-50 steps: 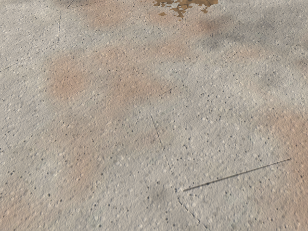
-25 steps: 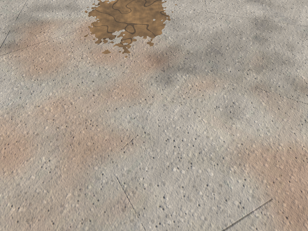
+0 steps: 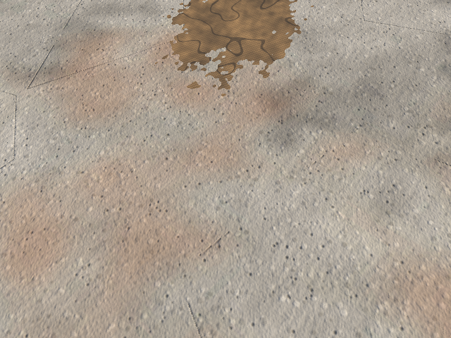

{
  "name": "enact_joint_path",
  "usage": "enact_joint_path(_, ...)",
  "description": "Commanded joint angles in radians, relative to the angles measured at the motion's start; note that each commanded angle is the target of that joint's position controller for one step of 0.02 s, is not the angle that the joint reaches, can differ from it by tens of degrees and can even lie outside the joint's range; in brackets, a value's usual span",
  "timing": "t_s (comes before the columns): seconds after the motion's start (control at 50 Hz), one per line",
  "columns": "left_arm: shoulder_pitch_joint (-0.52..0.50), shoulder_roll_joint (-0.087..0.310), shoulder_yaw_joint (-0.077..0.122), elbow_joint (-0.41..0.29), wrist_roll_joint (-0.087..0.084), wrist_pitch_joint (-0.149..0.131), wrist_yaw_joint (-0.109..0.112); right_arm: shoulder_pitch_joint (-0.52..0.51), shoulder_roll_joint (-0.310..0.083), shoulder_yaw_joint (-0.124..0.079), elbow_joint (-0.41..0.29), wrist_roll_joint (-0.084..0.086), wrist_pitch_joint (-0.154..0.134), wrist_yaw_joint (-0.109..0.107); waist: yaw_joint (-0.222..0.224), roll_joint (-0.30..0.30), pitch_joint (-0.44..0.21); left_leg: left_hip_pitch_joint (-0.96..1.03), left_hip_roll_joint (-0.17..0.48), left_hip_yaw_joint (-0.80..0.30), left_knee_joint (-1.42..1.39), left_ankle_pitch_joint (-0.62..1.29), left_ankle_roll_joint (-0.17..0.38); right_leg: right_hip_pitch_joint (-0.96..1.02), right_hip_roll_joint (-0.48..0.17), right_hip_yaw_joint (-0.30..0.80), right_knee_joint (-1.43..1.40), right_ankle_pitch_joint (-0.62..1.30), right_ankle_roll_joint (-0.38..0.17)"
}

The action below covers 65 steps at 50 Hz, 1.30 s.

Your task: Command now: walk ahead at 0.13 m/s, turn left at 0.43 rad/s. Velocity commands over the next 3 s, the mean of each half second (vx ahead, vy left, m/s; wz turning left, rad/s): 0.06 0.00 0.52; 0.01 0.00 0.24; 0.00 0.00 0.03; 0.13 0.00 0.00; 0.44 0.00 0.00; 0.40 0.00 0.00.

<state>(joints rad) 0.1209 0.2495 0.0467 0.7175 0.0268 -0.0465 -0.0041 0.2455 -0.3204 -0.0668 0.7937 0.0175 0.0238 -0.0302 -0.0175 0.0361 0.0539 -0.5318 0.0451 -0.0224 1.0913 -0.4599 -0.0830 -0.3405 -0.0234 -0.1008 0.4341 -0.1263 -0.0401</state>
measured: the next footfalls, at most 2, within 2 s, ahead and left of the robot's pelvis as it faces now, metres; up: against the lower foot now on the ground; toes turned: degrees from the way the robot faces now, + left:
left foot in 0.24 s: +0.09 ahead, +0.15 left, +0.00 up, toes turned +12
right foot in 0.70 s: +0.15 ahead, -0.08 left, +0.00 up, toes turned +24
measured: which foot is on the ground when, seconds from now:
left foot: up 0.00-0.22, down 0.24-0.70, up 0.72-0.94, down 0.96-1.00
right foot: down 0.00-0.24, up 0.26-0.68, down 0.70-1.00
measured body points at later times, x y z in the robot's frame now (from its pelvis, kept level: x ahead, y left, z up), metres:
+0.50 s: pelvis +0.04 +0.04 +0.01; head +0.08 +0.08 +0.45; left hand +0.12 +0.36 -0.11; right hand +0.26 -0.20 -0.08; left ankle +0.05 +0.14 -0.74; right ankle +0.10 -0.11 -0.67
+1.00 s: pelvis +0.05 +0.02 +0.00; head +0.08 +0.02 +0.45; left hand +0.07 +0.31 -0.12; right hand +0.28 -0.18 -0.11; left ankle -0.01 +0.14 -0.74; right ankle +0.11 -0.10 -0.74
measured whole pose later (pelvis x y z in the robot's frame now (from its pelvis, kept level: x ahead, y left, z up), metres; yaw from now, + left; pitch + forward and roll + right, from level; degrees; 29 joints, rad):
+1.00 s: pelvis +0.05 +0.02 +0.00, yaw +23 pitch +0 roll +0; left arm 0.12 0.24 0.03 0.86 0.01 -0.01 0.00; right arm 0.18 -0.29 -0.06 0.75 0.00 0.05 -0.03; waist 0.01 0.01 0.05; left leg -0.19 0.01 -0.07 0.47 -0.26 -0.03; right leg -0.24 -0.01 0.02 0.50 -0.26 0.01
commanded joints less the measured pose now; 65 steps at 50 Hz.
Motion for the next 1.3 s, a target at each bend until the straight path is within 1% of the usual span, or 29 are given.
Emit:
enact_joint_path(0.02,-0.061,0.154,0.046,-0.047,0.0,-0.014,0.015,0.09,-0.039,-0.017,-0.061,-0.009,0.024,-0.004,-0.029,-0.162,-0.142,0.064,0.048,-0.011,-0.079,0.115,0.003,0.066,-0.282,0.131,-0.19,0.326,-0.209)
enact_joint_path(0.1,-0.064,0.182,0.055,-0.021,-0.012,0.007,0.031,0.0,-0.049,-0.02,-0.109,-0.009,0.031,0.02,-0.003,-0.149,-0.139,0.119,0.051,0.016,-0.233,0.205,0.032,0.086,-0.295,0.073,-0.204,0.183,-0.196)
enact_joint_path(0.18,-0.044,0.218,0.067,0.008,-0.034,0.03,0.025,-0.053,-0.073,-0.032,-0.153,-0.009,0.043,0.041,0.011,-0.146,-0.119,0.145,0.036,0.053,-0.368,0.151,0.07,0.162,-0.328,0.067,-0.144,0.123,-0.163)
enact_joint_path(0.22,-0.042,0.216,0.068,0.024,-0.052,0.04,0.025,-0.025,-0.075,-0.04,-0.149,-0.011,0.041,0.046,-0.012,-0.13,-0.12,0.239,-0.002,0.091,-0.531,0.237,0.107,0.16,-0.299,0.028,-0.051,0.079,-0.105)
enact_joint_path(0.24,0.008,0.188,0.063,0.048,-0.05,0.045,0.023,0.005,-0.105,-0.053,-0.142,-0.017,0.039,0.039,-0.014,-0.082,-0.122,0.318,-0.015,0.061,-0.617,0.338,0.139,0.125,-0.254,-0.007,0.04,0.01,-0.047)
enact_joint_path(0.26,0.035,0.137,0.05,0.048,-0.02,0.047,0.019,0.038,-0.206,-0.08,-0.149,-0.017,0.034,0.021,0.004,0.146,-0.122,0.435,0.147,-0.178,-0.712,0.675,0.208,-0.027,-0.144,-0.11,0.301,-0.169,0.047)
enact_joint_path(0.28,-0.026,0.123,0.041,-0.014,0.005,0.047,0.026,0.03,-0.288,-0.09,-0.177,-0.037,0.023,0.017,-0.006,0.327,-0.112,0.502,0.344,-0.493,-0.744,0.81,0.416,-0.309,0.017,-0.063,0.547,-0.54,0.124)
enact_joint_path(0.3,-0.091,0.163,0.053,-0.016,-0.003,0.047,0.03,0.052,-0.23,-0.077,-0.175,-0.047,-0.001,0.027,-0.059,0.174,-0.172,0.491,0.325,-0.468,-0.752,0.781,0.45,-0.331,0.013,0.101,0.702,-0.555,0.115)
enact_joint_path(0.32,-0.088,0.165,0.057,-0.016,-0.026,0.05,0.031,0.022,-0.211,-0.068,-0.173,-0.043,-0.02,0.028,-0.031,0.135,-0.166,0.479,0.276,-0.381,-0.746,0.75,0.404,-0.342,0.0,0.137,0.734,-0.477,0.096)
enact_joint_path(0.36,-0.054,0.177,0.066,0.014,-0.019,0.054,0.047,-0.077,-0.159,-0.056,-0.19,-0.008,-0.024,0.016,0.012,0.075,-0.153,0.453,0.211,-0.302,-0.734,0.674,0.318,-0.342,-0.021,0.163,0.687,-0.343,0.092)
enact_joint_path(0.42,-0.032,0.156,0.064,0.022,-0.024,0.049,0.044,-0.091,-0.147,-0.047,-0.205,-0.016,-0.014,0.001,0.033,0.086,-0.186,0.415,0.166,-0.269,-0.731,0.714,0.312,-0.256,0.012,0.158,0.645,-0.255,0.107)
enact_joint_path(0.5,-0.069,0.126,0.05,0.013,-0.028,0.046,0.037,-0.074,-0.167,-0.057,-0.21,-0.009,-0.004,-0.01,0.008,0.095,-0.177,0.415,0.15,-0.309,-0.725,0.592,0.312,-0.201,0.032,0.174,0.431,-0.221,0.124)
enact_joint_path(0.62,-0.043,0.141,0.048,0.023,-0.036,0.041,0.013,-0.091,-0.145,-0.042,-0.204,-0.018,0.009,0.005,-0.01,0.129,-0.156,0.345,0.148,-0.367,-0.699,0.524,0.307,-0.035,0.03,0.149,0.243,-0.23,0.104)
enact_joint_path(0.66,-0.001,0.128,0.044,0.036,-0.033,0.031,0.003,-0.117,-0.128,-0.031,-0.201,-0.01,0.013,0.005,0.024,0.117,-0.147,0.322,0.119,-0.366,-0.662,0.506,0.275,0.064,0.036,0.127,0.057,-0.115,0.077)
enact_joint_path(0.68,0.018,0.133,0.044,0.042,-0.024,0.027,0.0,-0.102,-0.112,-0.024,-0.193,-0.008,0.013,0.004,0.034,0.094,-0.141,0.288,0.088,-0.355,-0.645,0.445,0.235,0.141,0.016,0.139,-0.052,0.004,0.054)
enact_joint_path(0.7,0.036,0.186,0.051,0.037,-0.004,0.025,0.002,-0.072,-0.077,-0.013,-0.19,-0.022,0.008,0.003,0.016,-0.01,-0.153,0.223,0.023,-0.295,-0.555,0.301,0.174,0.224,-0.113,0.259,-0.091,0.108,0.01)
enact_joint_path(0.72,-0.006,0.25,0.06,0.033,0.004,0.029,0.009,-0.018,-0.051,-0.007,-0.193,-0.029,-0.002,0.007,-0.055,-0.213,-0.127,0.122,-0.119,-0.145,-0.455,0.053,0.113,0.229,-0.251,0.413,-0.096,0.27,-0.103)
enact_joint_path(0.74,-0.027,0.191,0.044,0.029,0.013,0.025,0.009,-0.063,-0.094,-0.017,-0.198,-0.038,-0.008,0.003,-0.015,-0.263,-0.126,0.147,-0.094,-0.112,-0.364,-0.083,0.07,0.137,-0.334,0.502,-0.132,0.221,-0.214)
enact_joint_path(0.76,-0.046,0.165,0.034,0.021,0.012,0.018,0.01,-0.096,-0.138,-0.033,-0.193,-0.027,-0.007,0.0,0.005,-0.226,-0.101,0.142,-0.077,-0.118,-0.269,-0.091,0.052,0.133,-0.308,0.486,-0.141,0.192,-0.224)
enact_joint_path(0.78,-0.051,0.174,0.036,0.028,0.003,0.015,0.014,-0.103,-0.137,-0.04,-0.184,-0.02,-0.002,-0.004,0.009,-0.21,-0.095,0.112,-0.081,-0.114,-0.205,-0.092,0.036,0.155,-0.281,0.454,-0.133,0.195,-0.208)
enact_joint_path(0.82,-0.059,0.171,0.032,0.039,-0.02,0.01,0.018,-0.083,-0.104,-0.036,-0.164,-0.02,0.013,-0.007,0.005,-0.184,-0.087,0.092,-0.053,-0.128,-0.169,-0.066,0.007,0.192,-0.253,0.397,-0.104,0.254,-0.182)
enact_joint_path(0.88,-0.052,0.154,0.027,0.063,-0.024,0.03,0.016,-0.087,-0.02,-0.006,-0.143,-0.015,0.008,0.001,0.017,-0.196,-0.103,0.2,-0.041,-0.042,-0.39,0.003,-0.006,0.205,-0.172,0.287,-0.059,0.35,-0.144)
enact_joint_path(0.94,-0.018,0.152,0.021,0.089,-0.034,0.043,0.013,-0.053,-0.031,-0.01,-0.103,-0.009,0.007,0.004,0.008,-0.195,-0.12,0.36,-0.058,0.005,-0.726,0.284,0.019,0.21,-0.141,0.263,-0.023,0.333,-0.111)
enact_joint_path(0.96,0.012,0.144,0.017,0.099,-0.033,0.036,0.01,-0.062,-0.063,-0.014,-0.105,-0.018,0.009,0.003,0.021,-0.163,-0.128,0.431,-0.028,-0.04,-0.753,0.385,0.04,0.177,-0.132,0.268,-0.029,0.25,-0.07)
enact_joint_path(0.98,0.024,0.134,0.01,0.101,-0.015,0.024,0.003,-0.064,-0.115,-0.021,-0.115,-0.026,0.012,-0.003,0.042,-0.077,-0.146,0.499,0.049,-0.111,-0.708,0.586,0.07,0.123,-0.102,0.235,-0.004,0.153,-0.023)
enact_joint_path(1.0,0.057,0.115,0.007,0.113,-0.013,0.017,-0.001,-0.074,-0.135,-0.027,-0.092,-0.027,0.014,0.001,0.083,0.058,-0.15,0.435,0.047,-0.103,-0.653,0.491,0.118,0.148,-0.034,0.161,-0.033,0.001,0.022)
enact_joint_path(1.04,-0.026,0.14,0.01,0.123,-0.013,0.02,0.0,-0.084,-0.059,-0.009,-0.09,-0.038,0.003,0.017,0.033,0.013,-0.1,0.351,0.027,-0.107,-0.688,0.333,0.122,0.175,-0.015,0.134,0.001,-0.041,0.059)
enact_joint_path(1.1,-0.022,0.127,0.007,0.145,-0.018,0.038,0.015,-0.07,-0.064,-0.006,-0.061,-0.037,-0.018,0.014,0.037,0.03,-0.052,0.311,0.014,-0.1,-0.698,0.329,0.1,0.167,-0.019,0.138,0.007,-0.01,0.051)
enact_joint_path(1.3,0.002,0.126,0.01,0.245,-0.021,0.046,0.031,-0.041,-0.048,0.011,0.016,-0.031,-0.036,0.003,0.034,-0.015,-0.026,0.301,-0.002,-0.089,-0.708,0.282,0.1,0.168,-0.015,0.136,-0.008,-0.018,0.069)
